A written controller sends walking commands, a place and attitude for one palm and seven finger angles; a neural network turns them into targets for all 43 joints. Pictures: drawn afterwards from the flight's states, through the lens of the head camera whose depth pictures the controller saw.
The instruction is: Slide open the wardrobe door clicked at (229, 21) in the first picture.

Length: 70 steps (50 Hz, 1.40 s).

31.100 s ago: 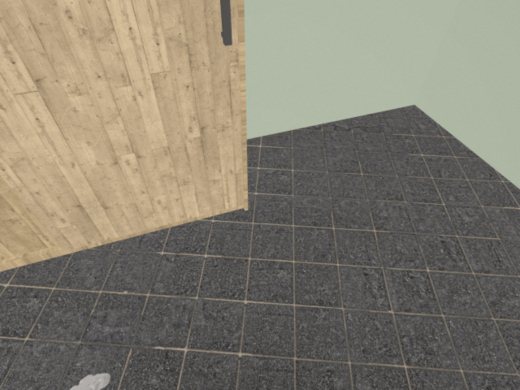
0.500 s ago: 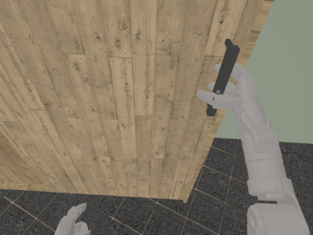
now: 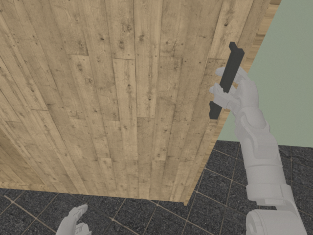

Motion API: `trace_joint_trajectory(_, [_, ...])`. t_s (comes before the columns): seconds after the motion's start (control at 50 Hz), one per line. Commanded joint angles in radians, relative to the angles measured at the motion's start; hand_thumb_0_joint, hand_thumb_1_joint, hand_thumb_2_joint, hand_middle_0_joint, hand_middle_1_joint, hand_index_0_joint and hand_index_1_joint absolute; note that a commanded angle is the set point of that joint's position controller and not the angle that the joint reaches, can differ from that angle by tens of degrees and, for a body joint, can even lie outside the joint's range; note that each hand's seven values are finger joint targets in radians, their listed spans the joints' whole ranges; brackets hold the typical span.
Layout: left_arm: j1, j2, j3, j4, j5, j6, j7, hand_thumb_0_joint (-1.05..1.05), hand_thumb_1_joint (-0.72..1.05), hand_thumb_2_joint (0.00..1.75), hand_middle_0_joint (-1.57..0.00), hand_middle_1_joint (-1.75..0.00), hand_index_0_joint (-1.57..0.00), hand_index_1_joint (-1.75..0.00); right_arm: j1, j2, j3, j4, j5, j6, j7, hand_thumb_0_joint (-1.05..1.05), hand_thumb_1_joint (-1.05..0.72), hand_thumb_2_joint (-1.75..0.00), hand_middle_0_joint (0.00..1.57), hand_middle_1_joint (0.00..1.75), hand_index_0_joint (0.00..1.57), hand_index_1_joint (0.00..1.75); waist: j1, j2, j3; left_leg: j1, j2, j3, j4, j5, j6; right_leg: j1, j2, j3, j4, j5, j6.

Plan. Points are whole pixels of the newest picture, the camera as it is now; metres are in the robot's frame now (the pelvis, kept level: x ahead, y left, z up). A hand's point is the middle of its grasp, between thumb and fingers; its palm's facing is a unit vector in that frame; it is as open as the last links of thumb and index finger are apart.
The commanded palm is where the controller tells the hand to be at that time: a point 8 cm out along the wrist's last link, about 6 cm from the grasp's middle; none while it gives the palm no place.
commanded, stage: grip the handle and tug to test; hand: right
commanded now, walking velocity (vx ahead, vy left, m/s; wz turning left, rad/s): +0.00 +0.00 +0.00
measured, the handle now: (222, 83) +0.46 -0.12 +0.19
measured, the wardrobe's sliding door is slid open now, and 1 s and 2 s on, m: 0.00 0.00 0.06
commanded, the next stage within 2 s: tug the door sideways, standing still in 0.52 s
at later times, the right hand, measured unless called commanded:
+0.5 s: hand (218, 95) +0.40 -0.10 +0.20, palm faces -0.02 +1.00 +0.02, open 6.0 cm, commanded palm +0.36 -0.16 +0.20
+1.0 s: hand (216, 95) +0.41 -0.09 +0.20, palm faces +0.05 +1.00 -0.02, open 5.9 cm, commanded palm +0.38 -0.10 +0.20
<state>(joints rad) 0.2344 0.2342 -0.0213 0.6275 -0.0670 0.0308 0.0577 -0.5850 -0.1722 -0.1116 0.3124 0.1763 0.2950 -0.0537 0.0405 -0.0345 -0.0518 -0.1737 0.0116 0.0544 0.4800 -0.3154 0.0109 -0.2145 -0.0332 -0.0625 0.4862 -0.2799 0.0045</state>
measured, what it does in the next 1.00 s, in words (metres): stands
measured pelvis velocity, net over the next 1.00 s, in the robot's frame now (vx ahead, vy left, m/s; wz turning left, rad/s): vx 0.02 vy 0.00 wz -0.04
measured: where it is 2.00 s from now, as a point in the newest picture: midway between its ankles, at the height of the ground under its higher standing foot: outside the picture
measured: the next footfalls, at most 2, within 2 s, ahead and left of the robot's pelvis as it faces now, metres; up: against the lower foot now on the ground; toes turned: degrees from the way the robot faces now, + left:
none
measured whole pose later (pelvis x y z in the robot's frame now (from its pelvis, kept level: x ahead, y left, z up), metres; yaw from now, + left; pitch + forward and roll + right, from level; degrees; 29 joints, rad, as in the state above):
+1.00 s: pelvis +0.02 +0.00 +0.00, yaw -2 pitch +2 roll +0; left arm 0.18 0.22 -0.01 0.62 -0.05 0.04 0.04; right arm -0.56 -0.10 -0.03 0.17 0.14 0.36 -0.12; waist 0.00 -0.04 -0.05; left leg -0.17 0.03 0.09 0.50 -0.35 0.01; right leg -0.23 -0.01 -0.02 0.51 -0.30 0.01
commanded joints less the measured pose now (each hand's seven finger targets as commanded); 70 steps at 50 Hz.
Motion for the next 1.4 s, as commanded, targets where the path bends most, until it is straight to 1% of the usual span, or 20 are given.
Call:
trace_joint_trajectory(0.0, [-0.112,0.118,0.039,-0.147,0.004,-0.040,0.005,0.00,0.90,0.90,-0.20,-0.30,-0.20,-0.30,-0.471,-0.131,-0.027,-0.264,0.009,-0.082,0.015,0.00,-0.90,-0.90,0.45,1.40,0.45,1.40,-0.012,0.071,-0.279,0.027,-0.004,-0.010,-0.035,0.469,0.011,0.172,0.011,0.045,-0.009,0.379,-0.048])
trace_joint_trajectory(0.06, [-0.114,0.116,0.040,-0.147,0.002,-0.039,0.006,0.00,0.90,0.90,-0.20,-0.30,-0.20,-0.30,-0.468,-0.140,-0.035,-0.260,0.007,-0.079,0.018,0.00,-0.90,-0.90,0.45,1.40,0.45,1.40,-0.014,0.053,-0.287,0.026,-0.004,-0.012,-0.033,0.483,0.011,0.182,0.013,0.042,-0.005,0.392,-0.047])
trace_joint_trajectory(0.2, [-0.119,0.121,0.039,-0.157,0.003,-0.031,0.010,0.00,0.90,0.90,-0.20,-0.30,-0.20,-0.30,-0.385,-0.177,-0.081,-0.248,0.018,-0.074,0.032,0.00,-0.90,-0.90,0.45,1.40,0.45,1.40,-0.027,0.092,-0.283,0.066,0.000,-0.016,-0.043,0.500,0.006,0.155,0.018,0.035,-0.016,0.371,-0.051])
trace_joint_trajectory(0.28, [-0.129,0.121,0.038,-0.172,0.000,-0.030,0.007,0.00,0.90,0.90,-0.20,-0.30,-0.20,-0.30,-0.336,-0.156,-0.063,-0.277,0.019,-0.074,0.039,0.00,-0.90,-0.90,0.45,1.40,0.45,1.40,-0.034,0.087,-0.275,0.072,-0.001,-0.013,-0.043,0.515,0.006,0.155,0.019,0.033,-0.014,0.381,-0.052])
trace_joint_trajectory(0.42, [-0.145,0.122,0.037,-0.198,-0.001,-0.019,0.005,0.00,0.90,0.90,-0.20,-0.30,-0.20,-0.30,-0.201,-0.224,-0.138,-0.337,0.028,-0.052,0.054,0.00,-0.90,-0.90,0.45,1.40,0.45,1.40,-0.054,0.113,-0.283,0.130,0.008,-0.023,-0.038,0.617,-0.003,0.130,0.023,0.017,-0.018,0.407,-0.053])
trace_joint_trajectory(0.44, [-0.152,0.121,0.036,-0.204,-0.003,-0.017,0.005,0.00,0.90,0.90,-0.20,-0.30,-0.20,-0.30,-0.197,-0.202,-0.114,-0.355,0.028,-0.047,0.060,0.00,-0.90,-0.90,0.45,1.40,0.45,1.40,-0.051,0.100,-0.276,0.126,0.008,-0.022,-0.037,0.620,-0.004,0.132,0.024,0.014,-0.019,0.408,-0.053])
trace_joint_trajectory(0.52, [-0.161,0.118,0.038,-0.223,-0.001,-0.019,-0.002,0.00,0.90,0.90,-0.20,-0.30,-0.20,-0.30,-0.105,-0.219,-0.144,-0.449,0.031,-0.036,0.061,0.00,-0.90,-0.90,0.45,1.40,0.45,1.40,-0.069,0.079,-0.308,0.163,0.013,-0.020,-0.018,0.715,-0.003,0.144,0.024,0.011,-0.010,0.479,-0.051])
trace_joint_trajectory(0.6, [-0.162,0.116,0.039,-0.228,-0.001,-0.019,-0.009,0.00,0.90,0.90,-0.20,-0.30,-0.20,-0.30,-0.066,-0.196,-0.118,-0.508,0.032,-0.015,0.058,0.00,-0.90,-0.90,0.45,1.40,0.45,1.40,-0.065,0.069,-0.304,0.153,0.008,-0.012,-0.009,0.733,0.000,0.159,0.018,0.015,-0.001,0.526,-0.049])
trace_joint_trajectory(0.64, [-0.159,0.118,0.040,-0.203,-0.003,-0.023,-0.005,0.00,0.90,0.90,-0.20,-0.30,-0.20,-0.30,-0.222,-0.150,-0.050,-0.491,0.026,-0.001,0.049,0.00,-0.90,-0.90,0.45,1.40,0.45,1.40,-0.028,0.082,-0.277,0.102,0.003,-0.012,-0.019,0.695,-0.002,0.174,0.019,0.017,0.007,0.504,-0.050])
trace_joint_trajectory(0.68, [-0.148,0.117,0.042,-0.179,-0.002,-0.027,0.000,0.00,0.90,0.90,-0.20,-0.30,-0.20,-0.30,-0.334,-0.065,0.032,-0.453,0.023,0.017,0.036,0.00,-0.90,-0.90,0.45,1.40,0.45,1.40,0.004,0.075,-0.232,0.037,-0.005,-0.009,-0.031,0.632,-0.001,0.190,0.014,0.026,0.020,0.489,-0.052])
trace_joint_trajectory(0.72, [-0.142,0.115,0.046,-0.172,0.002,-0.030,-0.003,0.00,0.90,0.90,-0.20,-0.30,-0.20,-0.30,-0.337,-0.049,0.045,-0.455,0.010,0.027,0.019,0.00,-0.90,-0.90,0.45,1.40,0.45,1.40,-0.001,0.037,-0.268,0.022,-0.005,-0.006,-0.015,0.636,0.004,0.218,0.015,0.033,0.032,0.529,-0.051])
trace_joint_trajectory(0.8, [-0.129,0.106,0.049,-0.158,0.012,-0.031,-0.007,0.00,0.90,0.90,-0.20,-0.30,-0.20,-0.30,-0.396,0.017,0.110,-0.468,0.001,0.023,0.001,0.00,-0.90,-0.90,0.45,1.40,0.45,1.40,0.008,0.038,-0.349,0.029,-0.002,0.002,0.013,0.689,0.006,0.259,0.018,0.047,0.055,0.619,-0.052])
trace_joint_trajectory(0.9, [-0.132,0.098,0.047,-0.148,0.017,-0.029,-0.014,0.00,0.90,0.90,-0.20,-0.30,-0.20,-0.30,-0.436,0.097,0.190,-0.409,-0.007,-0.008,0.000,0.00,-0.90,-0.90,0.45,1.40,0.45,1.40,0.019,0.080,-0.326,-0.001,-0.003,0.012,0.017,0.623,0.010,0.248,0.014,0.067,0.055,0.568,-0.051])
trace_joint_trajectory(0.98, [-0.137,0.094,0.047,-0.142,0.018,-0.029,-0.020,0.00,0.90,0.90,-0.20,-0.30,-0.20,-0.30,-0.483,0.152,0.246,-0.367,-0.012,-0.032,-0.003,0.00,-0.90,-0.90,0.45,1.40,0.45,1.40,0.030,0.071,-0.312,-0.031,-0.005,0.013,0.019,0.574,0.013,0.247,0.012,0.077,0.061,0.528,-0.051])
trace_joint_trajectory(1.04, [-0.142,0.084,0.044,-0.141,0.017,-0.032,-0.026,0.00,0.90,0.90,-0.20,-0.30,-0.20,-0.30,-0.550,0.191,0.286,-0.364,-0.016,-0.050,-0.007,0.00,-0.90,-0.90,0.45,1.40,0.45,1.40,0.038,0.031,-0.322,-0.059,-0.005,0.015,0.027,0.530,0.017,0.262,0.009,0.090,0.065,0.519,-0.046])
trace_joint_trajectory(1.14, [-0.135,0.078,0.042,-0.131,0.017,-0.037,-0.036,0.00,0.90,0.90,-0.20,-0.30,-0.20,-0.30,-0.608,0.262,0.350,-0.305,-0.019,-0.073,-0.018,0.00,-0.90,-0.90,0.45,1.40,0.45,1.40,0.047,0.030,-0.310,-0.099,-0.009,0.023,0.035,0.449,0.022,0.256,0.002,0.116,0.063,0.472,-0.040])
trace_joint_trajectory(1.18, [-0.130,0.084,0.046,-0.124,0.019,-0.042,-0.038,0.00,0.90,0.90,-0.20,-0.30,-0.20,-0.30,-0.627,0.259,0.352,-0.295,-0.019,-0.084,-0.025,0.00,-0.90,-0.90,0.45,1.40,0.45,1.40,0.047,0.044,-0.331,-0.100,-0.010,0.023,0.036,0.434,0.023,0.260,0.000,0.123,0.064,0.466,-0.038])
trace_joint_trajectory(1.22, [-0.126,0.079,0.046,-0.119,0.018,-0.046,-0.041,0.00,0.90,0.90,-0.20,-0.30,-0.20,-0.30,-0.674,0.264,0.359,-0.298,-0.026,-0.097,-0.033,0.00,-0.90,-0.90,0.45,1.40,0.45,1.40,0.052,0.011,-0.351,-0.116,-0.011,0.023,0.039,0.418,0.026,0.281,-0.001,0.129,0.065,0.468,-0.034])
trace_joint_trajectory(1.28, [-0.118,0.084,0.047,-0.106,0.018,-0.049,-0.043,0.00,0.90,0.90,-0.20,-0.30,-0.20,-0.30,-0.663,0.274,0.359,-0.232,-0.021,-0.102,-0.042,0.00,-0.90,-0.90,0.45,1.40,0.45,1.40,0.051,0.056,-0.320,-0.124,-0.015,0.029,0.031,0.382,0.025,0.252,-0.004,0.134,0.054,0.422,-0.032])
trace_joint_trajectory(1.38, [-0.107,0.083,0.048,-0.096,0.017,-0.062,-0.047,0.00,0.90,0.90,-0.20,-0.30,-0.20,-0.30,-0.720,0.282,0.364,-0.213,-0.022,-0.122,-0.059,0.00,-0.90,-0.90,0.45,1.40,0.45,1.40,0.053,0.029,-0.327,-0.133,-0.017,0.026,0.029,0.363,0.027,0.260,-0.002,0.135,0.049,0.406,-0.028])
